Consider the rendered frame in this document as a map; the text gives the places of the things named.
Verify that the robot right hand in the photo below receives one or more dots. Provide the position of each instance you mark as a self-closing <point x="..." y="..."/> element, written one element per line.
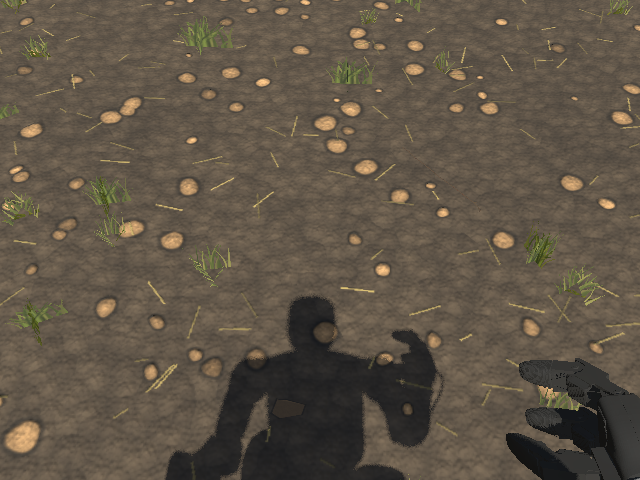
<point x="611" y="438"/>

